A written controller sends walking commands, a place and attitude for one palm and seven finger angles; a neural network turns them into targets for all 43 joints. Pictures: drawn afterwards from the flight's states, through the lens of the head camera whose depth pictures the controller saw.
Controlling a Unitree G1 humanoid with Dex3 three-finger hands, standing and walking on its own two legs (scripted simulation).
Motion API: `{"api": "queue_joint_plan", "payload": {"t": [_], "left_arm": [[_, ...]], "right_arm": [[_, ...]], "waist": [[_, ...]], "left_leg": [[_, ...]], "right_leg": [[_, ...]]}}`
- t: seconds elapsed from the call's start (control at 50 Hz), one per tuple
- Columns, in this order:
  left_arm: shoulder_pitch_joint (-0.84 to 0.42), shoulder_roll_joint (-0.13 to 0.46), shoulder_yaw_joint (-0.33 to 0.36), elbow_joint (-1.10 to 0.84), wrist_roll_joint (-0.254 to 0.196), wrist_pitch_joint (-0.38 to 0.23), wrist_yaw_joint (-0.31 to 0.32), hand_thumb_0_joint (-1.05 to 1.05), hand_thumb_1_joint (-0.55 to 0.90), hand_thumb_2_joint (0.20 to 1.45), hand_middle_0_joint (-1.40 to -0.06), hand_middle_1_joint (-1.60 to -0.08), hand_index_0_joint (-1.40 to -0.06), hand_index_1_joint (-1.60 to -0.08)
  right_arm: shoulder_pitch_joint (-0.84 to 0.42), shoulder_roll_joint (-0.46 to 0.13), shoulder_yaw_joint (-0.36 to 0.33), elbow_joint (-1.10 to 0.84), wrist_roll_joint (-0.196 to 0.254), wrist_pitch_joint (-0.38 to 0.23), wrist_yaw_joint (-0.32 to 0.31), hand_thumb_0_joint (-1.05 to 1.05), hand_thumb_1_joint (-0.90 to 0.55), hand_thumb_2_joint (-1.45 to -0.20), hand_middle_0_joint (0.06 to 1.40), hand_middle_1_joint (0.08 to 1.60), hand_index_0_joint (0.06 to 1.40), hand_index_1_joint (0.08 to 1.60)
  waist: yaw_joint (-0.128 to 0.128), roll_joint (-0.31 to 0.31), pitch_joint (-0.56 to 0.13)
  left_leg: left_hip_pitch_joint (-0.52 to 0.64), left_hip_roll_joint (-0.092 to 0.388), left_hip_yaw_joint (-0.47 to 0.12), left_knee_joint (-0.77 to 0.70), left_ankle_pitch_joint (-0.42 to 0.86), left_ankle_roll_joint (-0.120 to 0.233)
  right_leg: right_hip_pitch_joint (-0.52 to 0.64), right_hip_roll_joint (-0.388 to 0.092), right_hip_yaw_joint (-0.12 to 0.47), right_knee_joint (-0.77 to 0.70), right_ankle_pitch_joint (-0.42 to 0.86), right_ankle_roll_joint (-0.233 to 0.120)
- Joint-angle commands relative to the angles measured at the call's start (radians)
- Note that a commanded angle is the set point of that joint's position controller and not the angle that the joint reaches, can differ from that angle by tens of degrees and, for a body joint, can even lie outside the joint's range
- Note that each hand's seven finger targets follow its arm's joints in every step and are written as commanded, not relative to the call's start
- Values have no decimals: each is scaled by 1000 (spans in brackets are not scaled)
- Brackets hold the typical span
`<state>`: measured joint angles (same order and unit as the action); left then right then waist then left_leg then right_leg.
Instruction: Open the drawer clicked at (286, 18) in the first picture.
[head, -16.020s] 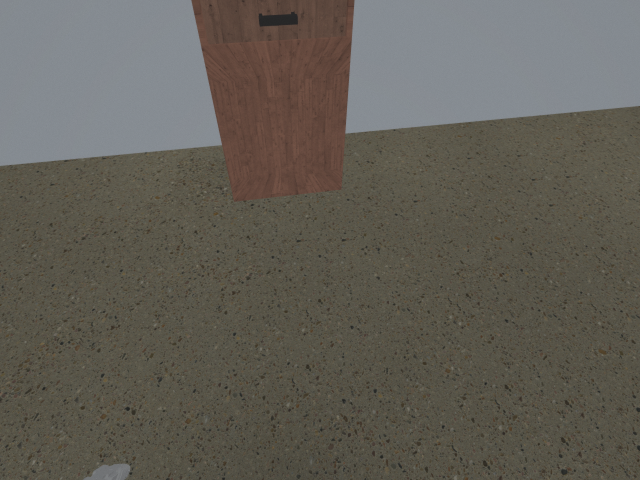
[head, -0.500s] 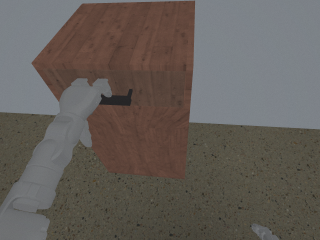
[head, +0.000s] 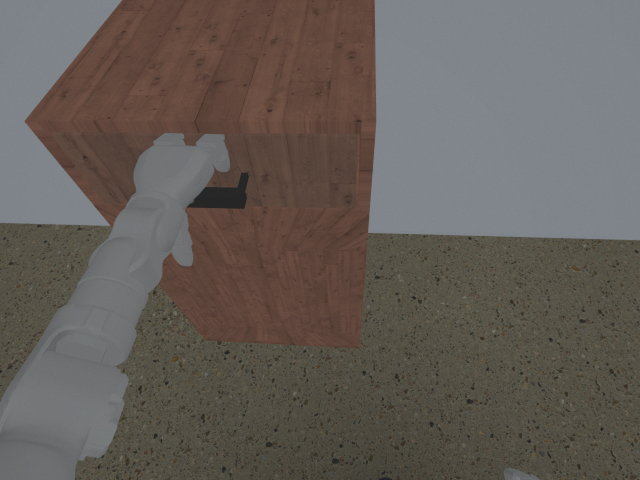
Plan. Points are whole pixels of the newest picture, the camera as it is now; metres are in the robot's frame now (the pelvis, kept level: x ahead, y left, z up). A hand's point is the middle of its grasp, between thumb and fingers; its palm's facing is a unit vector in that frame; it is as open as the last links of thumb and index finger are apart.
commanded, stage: move the hooked fingers above the handle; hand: left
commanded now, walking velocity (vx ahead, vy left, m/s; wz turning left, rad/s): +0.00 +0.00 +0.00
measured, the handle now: (209, 187) +0.53 +0.20 +0.02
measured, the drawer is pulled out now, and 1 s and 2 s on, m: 0.00 0.00 0.00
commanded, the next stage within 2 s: lower the fingers behind the handle in 1.24 s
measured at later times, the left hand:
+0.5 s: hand (203, 185) +0.48 +0.19 +0.08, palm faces -0.02 +0.00 -1.00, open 13.7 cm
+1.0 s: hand (203, 182) +0.48 +0.19 +0.08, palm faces -0.01 +0.01 -1.00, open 13.7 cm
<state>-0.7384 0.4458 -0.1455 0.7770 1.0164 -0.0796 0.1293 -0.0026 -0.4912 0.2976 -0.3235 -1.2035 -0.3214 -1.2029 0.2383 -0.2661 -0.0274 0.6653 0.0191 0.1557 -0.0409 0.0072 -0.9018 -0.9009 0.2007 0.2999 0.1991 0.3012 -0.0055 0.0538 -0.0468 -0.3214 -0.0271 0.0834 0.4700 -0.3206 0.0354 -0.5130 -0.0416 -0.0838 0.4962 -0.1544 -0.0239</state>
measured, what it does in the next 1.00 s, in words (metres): stands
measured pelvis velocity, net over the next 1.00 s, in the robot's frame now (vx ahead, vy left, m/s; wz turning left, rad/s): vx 0.00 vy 0.00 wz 0.00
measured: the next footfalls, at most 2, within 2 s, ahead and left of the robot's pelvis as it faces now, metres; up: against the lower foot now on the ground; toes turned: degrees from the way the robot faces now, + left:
none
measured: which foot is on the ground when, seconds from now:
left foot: down 0.00-1.00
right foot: down 0.00-1.00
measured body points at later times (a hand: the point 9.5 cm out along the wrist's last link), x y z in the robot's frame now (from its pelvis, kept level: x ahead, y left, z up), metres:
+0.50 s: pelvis +0.00 +0.00 +0.00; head +0.07 -0.03 +0.44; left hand +0.47 +0.18 +0.13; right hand +0.06 -0.27 -0.15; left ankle -0.06 +0.09 -0.73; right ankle +0.05 -0.11 -0.73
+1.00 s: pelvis +0.00 +0.00 +0.00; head +0.08 -0.02 +0.44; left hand +0.48 +0.18 +0.13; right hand +0.08 -0.26 -0.15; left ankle -0.06 +0.09 -0.73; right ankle +0.05 -0.11 -0.73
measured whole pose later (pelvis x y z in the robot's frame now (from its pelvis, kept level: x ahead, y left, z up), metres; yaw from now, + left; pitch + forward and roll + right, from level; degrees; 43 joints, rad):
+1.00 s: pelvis +0.00 +0.00 +0.00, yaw +0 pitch +13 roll +1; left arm -0.87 0.44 -0.12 0.96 1.05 -0.08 0.20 0.00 -0.49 0.30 -0.35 -1.23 -0.34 -1.21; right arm 0.26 -0.27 -0.03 0.67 0.01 0.14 -0.04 0.01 -0.90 -0.90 0.20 0.30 0.20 0.30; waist -0.05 0.05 -0.07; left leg -0.40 -0.02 0.09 0.52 -0.35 0.04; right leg -0.58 -0.04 -0.08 0.53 -0.17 -0.02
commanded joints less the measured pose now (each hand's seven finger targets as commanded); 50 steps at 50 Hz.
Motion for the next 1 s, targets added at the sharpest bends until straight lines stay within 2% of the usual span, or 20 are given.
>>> {"api": "queue_joint_plan", "payload": {"t": [0.0,0.02,0.12,0.2,0.24,0.26,0.28,0.32,0.34,0.4,0.46,0.5,0.56,0.6,0.66,0.7,0.82,0.88,0.94,0.98], "left_arm": [[-489,189,87,-202,-5,-22,62,0,-500,300,-300,-1200,-300,-1200],[-489,175,83,-181,-10,-19,69,0,-500,300,-300,-1200,-300,-1200],[-516,244,134,-75,20,18,113,0,-500,300,-300,-1200,-300,-1200],[-590,222,106,-33,26,44,123,0,-500,300,-300,-1200,-300,-1200],[-581,280,152,-61,29,33,118,0,-500,300,-300,-1200,-300,-1200],[-555,260,142,-52,25,33,111,0,-500,300,-300,-1200,-300,-1200],[-543,244,129,-35,20,35,105,0,-500,300,-300,-1200,-300,-1200],[-509,272,150,13,12,41,99,0,-500,300,-300,-1200,-300,-1200],[-535,259,130,-4,13,38,97,0,-500,300,-300,-1200,-300,-1200],[-513,291,161,-54,24,18,101,0,-500,300,-300,-1200,-300,-1200],[-503,272,151,-57,16,12,97,0,-500,300,-300,-1200,-300,-1200],[-478,280,154,-72,13,3,93,0,-500,300,-300,-1200,-300,-1200],[-494,276,146,-84,11,-6,90,0,-500,300,-300,-1200,-300,-1200],[-507,284,147,-95,10,-17,91,0,-500,300,-300,-1200,-300,-1200],[-568,230,93,-106,10,-26,91,0,-500,300,-300,-1200,-300,-1200],[-587,210,80,-134,4,-36,94,0,-500,300,-300,-1200,-300,-1200],[-616,203,75,-26,11,-5,111,0,-500,300,-300,-1200,-300,-1200],[-653,241,99,-9,25,11,120,0,-500,300,-300,-1200,-300,-1200],[-605,260,131,-12,30,12,119,0,-500,300,-300,-1200,-300,-1200],[-543,265,146,15,18,19,109,0,-500,300,-300,-1200,-300,-1200]], "right_arm": [[42,-122,-59,-89,-8,-28,0,0,-900,-900,200,300,200,300],[50,-124,-59,-87,-10,-27,2,0,-900,-900,200,300,200,300],[58,-133,-52,-70,-9,-23,6,0,-900,-900,200,300,200,300],[81,-138,-56,-63,-10,-26,6,0,-900,-900,200,300,200,300],[90,-139,-58,-73,-14,-26,2,0,-900,-900,200,300,200,300],[87,-137,-61,-80,-15,-23,3,0,-900,-900,200,300,200,300],[91,-136,-59,-75,-14,-21,3,0,-900,-900,200,300,200,300],[85,-145,-52,-73,-7,-18,-1,0,-900,-900,200,300,200,300],[83,-146,-52,-75,-5,-18,-3,0,-900,-900,200,300,200,300],[80,-137,-55,-86,-8,-20,-4,0,-900,-900,200,300,200,300],[75,-140,-56,-92,-7,-20,-3,0,-900,-900,200,300,200,300],[68,-139,-56,-98,-6,-22,-5,0,-900,-900,200,300,200,300],[64,-141,-58,-96,-5,-23,-8,0,-900,-900,200,300,200,300],[68,-141,-59,-92,-6,-27,-12,0,-900,-900,200,300,200,300],[72,-137,-60,-81,-5,-31,-11,0,-900,-900,200,300,200,300],[81,-135,-65,-76,-9,-35,-10,0,-900,-900,200,300,200,300],[84,-141,-55,-55,-8,-35,-7,0,-900,-900,200,300,200,300],[89,-143,-51,-59,-12,-34,-7,0,-900,-900,200,300,200,300],[94,-138,-54,-72,-16,-34,-5,0,-900,-900,200,300,200,300],[92,-142,-53,-77,-15,-27,-2,0,-900,-900,200,300,200,300]], "waist": [[-15,-45,-448],[-20,-65,-437],[-18,-79,-409],[-47,-57,-429],[-27,-44,-516],[-28,-55,-525],[-36,-77,-486],[-38,-116,-403],[-45,-109,-399],[-15,-50,-467],[-25,-90,-435],[-18,-70,-437],[-30,-84,-422],[-33,-72,-429],[-60,-50,-406],[-57,-17,-451],[-74,-56,-371],[-70,-39,-423],[-42,-34,-496],[-41,-91,-469]], "left_leg": [[16,2,-64,-17,463,-20],[8,4,-64,-15,463,-19],[-76,0,-57,-24,401,-15],[-68,3,-57,-10,403,-15],[-53,2,-52,-2,451,-12],[-54,1,-55,2,472,-11],[-61,5,-52,-1,464,-10],[-110,3,-47,-19,376,-4],[-110,4,-46,-23,356,-3],[-80,3,-42,-19,406,-5],[-90,5,-45,-24,385,-3],[-85,4,-38,-27,367,0],[-86,2,-40,-28,342,2],[-78,2,-40,-27,325,3],[-49,1,-53,-18,334,-1],[-9,2,-59,-10,360,-5],[-61,0,-67,-12,303,-10],[-67,-1,-67,-4,327,-12],[-55,2,-60,8,418,-16],[-80,6,-54,6,433,-10]], "right_leg": [[361,33,64,38,281,-21],[354,34,63,37,287,-19],[360,36,68,44,264,-21],[334,38,67,48,264,-18],[395,37,75,62,315,-18],[403,38,72,63,329,-17],[389,37,69,57,330,-15],[372,38,69,40,277,-12],[364,36,71,37,264,-11],[402,33,76,48,293,-17],[397,34,75,37,281,-14],[400,33,80,32,272,-13],[394,31,81,23,254,-12],[388,30,85,22,238,-10],[334,32,78,18,220,-13],[325,34,76,25,223,-14],[268,37,65,23,173,-14],[294,36,69,40,197,-15],[351,36,72,61,278,-17],[372,37,69,57,311,-12]]}}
